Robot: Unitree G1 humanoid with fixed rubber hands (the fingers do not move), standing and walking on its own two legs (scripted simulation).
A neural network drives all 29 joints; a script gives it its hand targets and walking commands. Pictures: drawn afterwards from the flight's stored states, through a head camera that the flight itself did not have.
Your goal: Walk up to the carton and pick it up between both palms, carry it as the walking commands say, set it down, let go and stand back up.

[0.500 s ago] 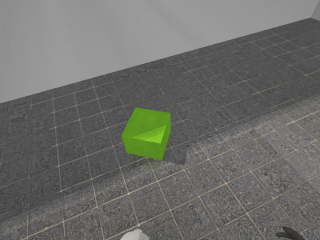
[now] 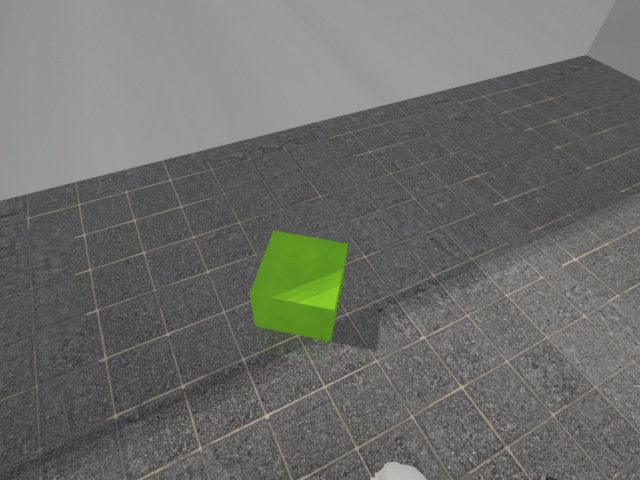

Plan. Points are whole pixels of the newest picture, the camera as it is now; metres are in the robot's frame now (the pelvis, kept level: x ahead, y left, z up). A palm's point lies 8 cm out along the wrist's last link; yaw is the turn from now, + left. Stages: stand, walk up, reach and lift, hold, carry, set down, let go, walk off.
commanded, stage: walk up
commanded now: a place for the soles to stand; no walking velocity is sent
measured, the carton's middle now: (301, 285) +0.85 +0.06 -0.67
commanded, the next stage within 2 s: none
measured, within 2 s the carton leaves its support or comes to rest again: neither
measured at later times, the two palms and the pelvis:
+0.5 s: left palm out of the picture +0.15 +0.34 -0.09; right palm (527, 454) +0.20 -0.29 -0.14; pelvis +0.11 +0.02 -0.03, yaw -2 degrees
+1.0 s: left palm out of the picture +0.32 +0.49 -0.10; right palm (431, 388) +0.28 -0.16 -0.11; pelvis +0.24 +0.16 -0.02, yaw -7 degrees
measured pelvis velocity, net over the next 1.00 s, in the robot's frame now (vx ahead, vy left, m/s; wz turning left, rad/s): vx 0.24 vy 0.16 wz -0.11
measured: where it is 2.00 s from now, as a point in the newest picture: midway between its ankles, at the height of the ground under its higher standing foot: (230, 445)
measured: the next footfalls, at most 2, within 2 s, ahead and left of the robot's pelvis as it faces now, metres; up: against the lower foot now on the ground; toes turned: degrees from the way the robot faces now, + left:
right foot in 0.30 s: +0.21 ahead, -0.13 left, +0.00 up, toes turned -5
left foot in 0.70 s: +0.28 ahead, +0.23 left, +0.00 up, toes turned +1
